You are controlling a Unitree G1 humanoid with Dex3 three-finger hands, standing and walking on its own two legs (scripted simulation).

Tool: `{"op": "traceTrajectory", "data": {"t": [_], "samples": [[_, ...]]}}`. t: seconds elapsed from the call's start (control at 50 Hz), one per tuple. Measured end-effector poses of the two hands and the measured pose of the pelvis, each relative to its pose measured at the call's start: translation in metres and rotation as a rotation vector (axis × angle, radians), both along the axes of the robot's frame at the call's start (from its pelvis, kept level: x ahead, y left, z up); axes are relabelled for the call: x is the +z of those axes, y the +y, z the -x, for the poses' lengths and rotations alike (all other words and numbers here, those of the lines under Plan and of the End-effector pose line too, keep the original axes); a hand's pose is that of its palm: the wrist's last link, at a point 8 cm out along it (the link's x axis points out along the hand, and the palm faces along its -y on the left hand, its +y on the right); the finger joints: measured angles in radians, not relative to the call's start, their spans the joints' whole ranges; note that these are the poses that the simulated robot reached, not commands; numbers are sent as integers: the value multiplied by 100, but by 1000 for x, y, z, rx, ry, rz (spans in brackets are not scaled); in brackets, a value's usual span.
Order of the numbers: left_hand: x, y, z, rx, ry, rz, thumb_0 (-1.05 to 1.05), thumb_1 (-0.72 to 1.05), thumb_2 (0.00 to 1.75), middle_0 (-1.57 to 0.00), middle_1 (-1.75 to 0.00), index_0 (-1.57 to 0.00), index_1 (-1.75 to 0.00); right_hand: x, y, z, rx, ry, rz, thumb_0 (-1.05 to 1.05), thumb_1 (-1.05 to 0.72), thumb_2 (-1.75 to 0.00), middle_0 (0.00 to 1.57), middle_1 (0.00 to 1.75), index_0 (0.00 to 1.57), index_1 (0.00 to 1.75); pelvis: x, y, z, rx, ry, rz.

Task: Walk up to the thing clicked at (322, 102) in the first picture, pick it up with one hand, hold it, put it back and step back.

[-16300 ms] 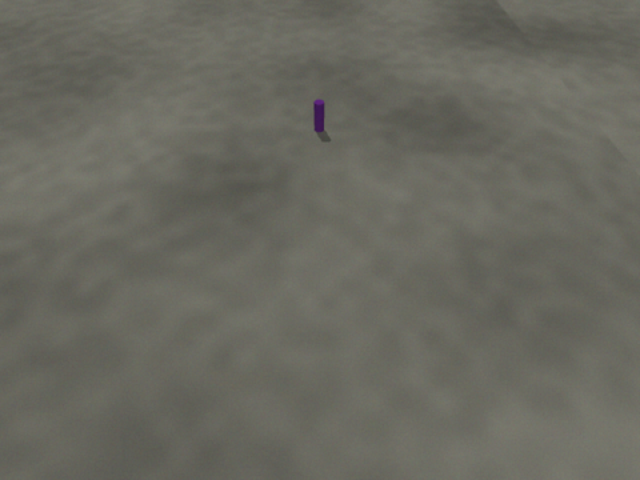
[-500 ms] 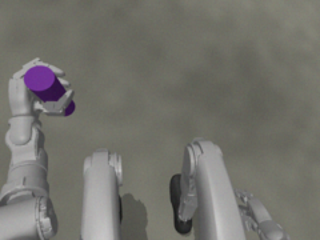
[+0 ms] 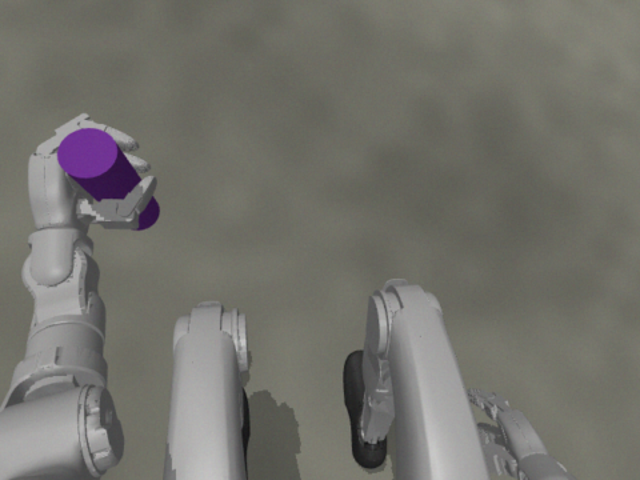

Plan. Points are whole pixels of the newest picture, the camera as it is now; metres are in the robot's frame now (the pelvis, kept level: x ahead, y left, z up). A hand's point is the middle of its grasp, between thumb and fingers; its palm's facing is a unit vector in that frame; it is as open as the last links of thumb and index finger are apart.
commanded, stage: lift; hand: left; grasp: from the side
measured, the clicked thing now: (118, 187) +0.46 +0.22 -0.05
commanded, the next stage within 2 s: hold in 1.96 s
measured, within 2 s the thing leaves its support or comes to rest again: neither
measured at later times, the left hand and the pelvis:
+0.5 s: hand (78, 150) +0.43 +0.20 +0.09, palm faces +0.06 -1.00 -0.02, open 7.3 cm; pelvis +0.01 +0.00 +0.08, yaw +1 degrees
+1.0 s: hand out of the picture +0.41 +0.20 +0.26, palm faces +0.10 -1.00 -0.02, open 7.3 cm; pelvis +0.05 +0.01 +0.23, yaw +1 degrees
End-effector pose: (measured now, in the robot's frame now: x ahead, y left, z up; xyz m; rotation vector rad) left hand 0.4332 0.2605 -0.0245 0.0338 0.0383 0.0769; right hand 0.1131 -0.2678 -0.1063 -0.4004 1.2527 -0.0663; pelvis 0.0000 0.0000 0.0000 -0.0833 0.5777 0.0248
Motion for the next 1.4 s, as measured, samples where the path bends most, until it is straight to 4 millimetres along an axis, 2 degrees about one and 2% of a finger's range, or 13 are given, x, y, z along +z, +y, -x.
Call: {"op": "traceTrajectory", "data": {"t": [0.22, 0.44, 0.68, 0.84, 0.98, 1.14, 1.4], "samples": [[31, 1, 10, -22, -2, 9, -2, -11, 113, -86, -106, -91, -109, 22, 1, -8, -30, -44, -10, 0, -93, -90, 20, 30, 20, 30, 23, 0, -3, 1, 9, -7], [92, -3, 21, -17, -14, 10, -2, -11, 113, -86, -106, -91, -109, 66, 8, -37, -47, -135, -33, 0, -91, -90, 20, 30, 20, 30, 68, 1, -10, 1, 7, -11], [175, -5, 38, 8, 9, -3, -2, -11, 113, -86, -106, -91, -109, 134, 21, -68, -77, -227, -63, 1, -90, -89, 20, 30, 20, 30, 135, 3, -24, 2, -37, -16], [237, -9, 51, 14, 13, 4, -2, -11, 113, -86, -107, -91, -109, 190, 27, -83, -91, -288, -74, 1, -90, -89, 20, 30, 20, 30, 185, 5, -36, 3, -101, -18], [278, -11, 52, 22, 17, 16, -2, -11, 113, -86, -107, -91, -109, 238, 29, -90, -88, -332, -70, 1, -89, -89, 20, 30, 20, 30, 224, 5, -46, 6, -161, -21], [313, -14, 50, 10, 17, 16, -2, -11, 113, -86, -107, -91, -109, 272, 28, -90, -88, -341, -69, 1, -89, -89, 20, 30, 20, 30, 257, 6, -56, 6, -218, -27], [353, -21, 48, 2, 16, 20, -2, -10, 113, -85, -107, -91, -110, 302, 30, -91, -94, -323, -89, 1, -90, -89, 20, 30, 20, 30, 293, 3, -70, 3, -289, -40]]}}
